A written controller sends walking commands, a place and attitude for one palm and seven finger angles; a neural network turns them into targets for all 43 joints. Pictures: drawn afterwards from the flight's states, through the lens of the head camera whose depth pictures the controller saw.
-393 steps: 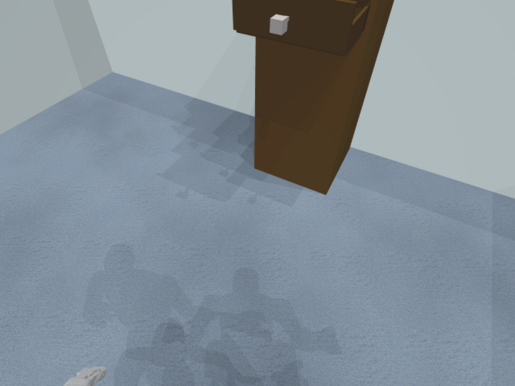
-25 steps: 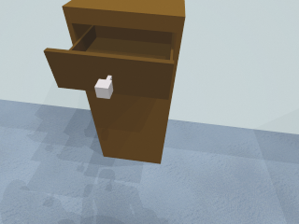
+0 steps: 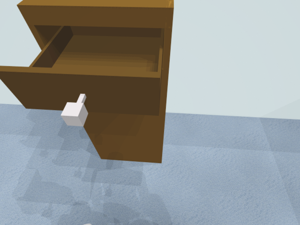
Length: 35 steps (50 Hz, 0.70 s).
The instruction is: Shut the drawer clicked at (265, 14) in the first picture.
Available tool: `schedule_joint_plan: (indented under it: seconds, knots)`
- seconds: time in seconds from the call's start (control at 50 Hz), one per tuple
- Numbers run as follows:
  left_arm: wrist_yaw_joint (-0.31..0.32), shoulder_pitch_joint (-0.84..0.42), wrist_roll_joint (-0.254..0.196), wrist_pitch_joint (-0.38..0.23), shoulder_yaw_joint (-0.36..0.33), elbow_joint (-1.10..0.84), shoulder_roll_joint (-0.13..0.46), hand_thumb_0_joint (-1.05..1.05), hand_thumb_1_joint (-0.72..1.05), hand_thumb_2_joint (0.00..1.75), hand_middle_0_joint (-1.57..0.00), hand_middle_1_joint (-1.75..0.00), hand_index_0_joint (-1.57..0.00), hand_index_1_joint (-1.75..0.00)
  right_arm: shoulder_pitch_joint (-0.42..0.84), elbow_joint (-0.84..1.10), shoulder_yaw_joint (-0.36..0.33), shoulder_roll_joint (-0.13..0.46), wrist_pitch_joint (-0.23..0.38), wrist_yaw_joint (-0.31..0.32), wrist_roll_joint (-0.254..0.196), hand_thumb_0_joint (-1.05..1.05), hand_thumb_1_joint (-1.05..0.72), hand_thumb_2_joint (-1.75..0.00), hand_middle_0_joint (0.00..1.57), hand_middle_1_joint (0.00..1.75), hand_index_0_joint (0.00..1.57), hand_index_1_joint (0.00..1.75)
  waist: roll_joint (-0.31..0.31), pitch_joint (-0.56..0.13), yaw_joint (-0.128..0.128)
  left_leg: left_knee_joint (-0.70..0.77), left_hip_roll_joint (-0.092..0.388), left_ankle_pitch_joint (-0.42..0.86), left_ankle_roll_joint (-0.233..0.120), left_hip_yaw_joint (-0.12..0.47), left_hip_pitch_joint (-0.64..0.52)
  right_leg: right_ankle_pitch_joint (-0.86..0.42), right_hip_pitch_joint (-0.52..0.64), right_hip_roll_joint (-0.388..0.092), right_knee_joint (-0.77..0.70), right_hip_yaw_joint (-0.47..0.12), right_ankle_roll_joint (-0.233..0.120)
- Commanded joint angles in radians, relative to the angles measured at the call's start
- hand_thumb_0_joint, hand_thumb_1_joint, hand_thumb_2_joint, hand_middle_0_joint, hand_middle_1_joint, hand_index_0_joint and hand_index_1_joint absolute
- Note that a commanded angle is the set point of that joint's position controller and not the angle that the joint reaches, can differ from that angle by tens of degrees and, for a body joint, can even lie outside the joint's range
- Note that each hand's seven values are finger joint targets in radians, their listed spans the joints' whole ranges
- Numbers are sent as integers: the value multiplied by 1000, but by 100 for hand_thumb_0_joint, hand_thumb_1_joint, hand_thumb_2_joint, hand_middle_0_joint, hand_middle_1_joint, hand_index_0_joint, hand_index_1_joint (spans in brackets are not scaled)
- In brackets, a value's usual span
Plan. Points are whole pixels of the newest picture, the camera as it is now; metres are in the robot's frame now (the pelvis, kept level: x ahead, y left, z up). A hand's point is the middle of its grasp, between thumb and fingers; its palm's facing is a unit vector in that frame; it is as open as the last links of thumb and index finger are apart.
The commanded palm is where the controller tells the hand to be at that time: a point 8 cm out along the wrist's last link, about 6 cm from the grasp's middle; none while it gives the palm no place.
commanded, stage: come to a stop and stand still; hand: left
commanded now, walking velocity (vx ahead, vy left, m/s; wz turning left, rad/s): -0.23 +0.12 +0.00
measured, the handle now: (78, 107) +0.36 +0.18 +0.14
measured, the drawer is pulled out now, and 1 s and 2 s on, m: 0.21 0.21 0.21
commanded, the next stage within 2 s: look again from close up in 1.22 s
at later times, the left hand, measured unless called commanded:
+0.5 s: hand out of the picture -0.03 +0.24 -0.17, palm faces -0.02 -0.98 -0.19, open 7.4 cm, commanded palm none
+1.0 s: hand out of the picture -0.09 +0.13 -0.17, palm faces -0.01 -0.99 -0.15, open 7.3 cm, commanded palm none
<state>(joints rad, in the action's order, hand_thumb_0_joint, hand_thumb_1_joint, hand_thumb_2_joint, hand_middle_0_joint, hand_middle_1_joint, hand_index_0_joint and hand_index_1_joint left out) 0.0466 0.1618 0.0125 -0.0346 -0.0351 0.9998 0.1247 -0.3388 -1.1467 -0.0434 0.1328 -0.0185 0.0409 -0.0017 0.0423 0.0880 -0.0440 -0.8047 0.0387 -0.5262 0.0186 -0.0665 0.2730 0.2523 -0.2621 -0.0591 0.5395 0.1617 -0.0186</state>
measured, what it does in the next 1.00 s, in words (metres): steps on the spot: left foot, then right foot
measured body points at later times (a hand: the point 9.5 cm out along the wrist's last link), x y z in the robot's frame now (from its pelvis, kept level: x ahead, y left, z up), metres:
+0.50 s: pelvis -0.03 +0.05 +0.01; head +0.00 +0.07 +0.46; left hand -0.02 +0.29 -0.15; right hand +0.04 -0.18 -0.13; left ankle +0.03 +0.10 -0.73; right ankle -0.12 -0.11 -0.67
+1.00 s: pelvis -0.08 -0.02 +0.01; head -0.07 -0.03 +0.46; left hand -0.09 +0.18 -0.15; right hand -0.15 -0.22 -0.16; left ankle -0.10 +0.12 -0.73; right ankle -0.11 -0.10 -0.73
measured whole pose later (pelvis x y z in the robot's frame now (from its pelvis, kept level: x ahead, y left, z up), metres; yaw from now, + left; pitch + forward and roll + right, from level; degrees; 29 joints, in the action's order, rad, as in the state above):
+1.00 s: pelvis -0.08 -0.02 +0.01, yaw -2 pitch +0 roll -1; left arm 0.04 0.33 0.02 0.00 0.01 1.13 0.08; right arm -0.35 -1.18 -0.04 0.12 -0.03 0.03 0.01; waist 0.04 0.01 -0.02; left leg -0.55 0.08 -0.27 0.02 -0.03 0.22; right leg 0.27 -0.15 0.03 0.42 0.13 -0.06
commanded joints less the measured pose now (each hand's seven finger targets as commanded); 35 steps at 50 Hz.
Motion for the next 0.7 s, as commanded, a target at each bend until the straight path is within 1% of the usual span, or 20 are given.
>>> schedule_joint_plan:
  seconds: [0.0, 0.04, 0.08, 0.1, 0.12, 0.14, 0.16, 0.18, 0.2, 0.22, 0.26, 0.32, 0.38, 0.44, 0.48, 0.52, 0.58, 0.62, 0.66, 0.68]
  knots:
    - [14, 86, 14, 32, -49, -30, 181, 0, 90, 90, -20, -30, -20, -30, -40, 65, -14, 31, -10, -4, 7, 0, -90, -90, 20, 30, 20, 30, -185, -87, 45, 8, 3, 54, 23, -4, 89, -852, 152, -282, -111, -179, -172]
    - [14, 62, 11, 44, -59, -46, 196, 0, 90, 90, -20, -30, -20, -30, -35, 75, -21, 37, -16, -9, 11, 0, -90, -90, 20, 30, 20, 30, -169, -97, 44, 45, -5, 127, 27, -20, 52, -740, 112, -279, -108, -174, -165]
    - [11, 34, 9, 52, -62, -56, 201, 0, 90, 90, -20, -30, -20, -30, -33, 92, -28, 49, -18, -12, 13, 0, -90, -90, 20, 30, 20, 30, -173, -101, 30, 150, -3, 202, 26, -26, -8, -619, 65, -265, -87, -179, -143]
    - [8, 13, 7, 58, -63, -60, 200, 0, 90, 90, -20, -30, -20, -30, -49, 93, -30, 57, -15, -14, 15, 0, -90, -90, 20, 30, 20, 30, -176, -101, 12, 261, 3, 295, 24, -33, -74, -517, 23, -245, -55, -166, -113]
    - [4, 14, 5, 65, -58, -69, 178, 0, 90, 90, -20, -30, -20, -30, -70, 93, -34, 77, -8, -16, 17, 0, -90, -90, 20, 30, 20, 30, -111, -113, 4, 349, 31, 427, 13, -14, -155, -350, -35, -188, 5, -136, -67]
    - [0, 41, 1, 76, -50, -84, 121, 0, 90, 90, -20, -30, -20, -30, -57, 114, -43, 153, 3, -16, 27, 0, -90, -90, 20, 30, 20, 30, 132, -117, 11, 437, 210, 627, -58, 199, -157, 14, -127, -60, 122, -64, 7]
    - [3, 28, -3, 82, -40, -92, 88, 0, 90, 90, -20, -30, -20, -30, -16, 143, -49, 206, 0, -15, 34, 0, -90, -90, 20, 30, 20, 30, 261, -89, 5, 543, 335, 721, -164, 321, -20, 337, -111, 28, 333, -89, 35]
    - [7, 30, 4, 92, -41, -78, 105, 0, 90, 90, -20, -30, -20, -30, 54, 156, -41, 191, 1, -9, 36, 0, -90, -90, 20, 30, 20, 30, 191, -74, 15, 571, 328, 586, -191, 287, 70, 334, -56, 14, 465, -184, 19]
    - [0, 54, 6, 98, -46, -63, 110, 0, 90, 90, -20, -30, -20, -30, 117, 177, -32, 164, 7, -1, 34, 0, -90, -90, 20, 30, 20, 30, 159, -41, 44, 600, 288, 466, -181, 249, 107, 262, -74, 3, 510, -215, 20]
    - [-6, 89, 13, 93, -44, -50, 110, 0, 90, 90, -20, -30, -20, -30, 154, 193, -26, 159, 13, 0, 34, 0, -90, -90, 20, 30, 20, 30, 101, -41, 62, 582, 273, 433, -171, 234, 68, 220, -113, 10, 537, -211, 23]
    - [-11, 131, 15, 84, -39, -17, 106, 0, 90, 90, -20, -30, -20, -30, 157, 190, -16, 146, 23, 2, 29, 0, -90, -90, 20, 30, 20, 30, 37, -79, 62, 578, 235, 433, -151, 180, -39, 129, -151, 9, 528, -221, 45]
    - [-15, 143, 12, 82, -35, -2, 124, 0, 90, 90, -20, -30, -20, -30, 101, 167, -17, 152, 32, 12, 21, 0, -90, -90, 20, 30, 20, 30, 35, -131, 36, 573, 249, 532, -140, 176, -190, 113, -177, 9, 455, -221, 68]
    - [-18, 159, 15, 93, -39, -2, 130, 0, 90, 90, -20, -30, -20, -30, 59, 145, -25, 173, 27, 18, 21, 0, -90, -90, 20, 30, 20, 30, 49, -145, 15, 590, 291, 489, -141, 206, -258, 152, -196, 8, 431, -226, 73]
    - [-25, 157, 19, 96, -38, -1, 121, 0, 90, 90, -20, -30, -20, -30, 31, 128, -32, 177, 24, 17, 25, 0, -90, -90, 20, 30, 20, 30, 37, -131, -1, 606, 300, 434, -146, 212, -266, 175, -186, 3, 378, -210, 71]
    - [-29, 167, 18, 97, -33, 7, 111, 0, 90, 90, -20, -30, -20, -30, 32, 120, -34, 182, 21, 13, 25, 0, -90, -90, 20, 30, 20, 30, 43, -127, -1, 628, 288, 337, -142, 203, -243, 183, -157, -1, 338, -189, 65]
    - [-32, 175, 18, 97, -30, 14, 104, 0, 90, 90, -20, -30, -20, -30, 36, 111, -36, 181, 21, 7, 26, 0, -90, -90, 20, 30, 20, 30, 82, -118, -1, 649, 271, 252, -131, 191, -204, 191, -117, -1, 284, -167, 59]
    - [-33, 231, 14, 94, -20, 38, 80, 0, 90, 90, -20, -30, -20, -30, 64, 106, -38, 190, 13, -3, 33, 0, -90, -90, 20, 30, 20, 30, 117, -107, 20, 701, 239, 63, -114, 163, -97, 226, -7, 19, 176, -102, 32]
    - [-28, 274, 9, 87, -15, 59, 72, 0, 90, 90, -20, -30, -20, -30, 72, 93, -40, 189, 9, -12, 34, 0, -90, -90, 20, 30, 20, 30, 115, -88, 37, 719, 218, 33, -102, 154, -44, 221, 61, 36, 68, -71, 18]
    - [-23, 355, 8, 79, -13, 95, 59, 0, 90, 90, -20, -30, -20, -30, 89, 81, -39, 183, -1, -14, 30, 0, -90, -90, 20, 30, 20, 30, 78, -53, 73, 697, 179, -5, -64, 100, 61, 108, 187, 49, -100, -33, 9]
    - [-17, 393, 13, 75, -15, 109, 72, 0, 90, 90, -20, -30, -20, -30, 92, 75, -36, 159, -6, -17, 24, 0, -90, -90, 20, 30, 20, 30, 28, -28, 87, 647, 134, -17, -33, 61, 116, 67, 231, 34, -203, -50, 5]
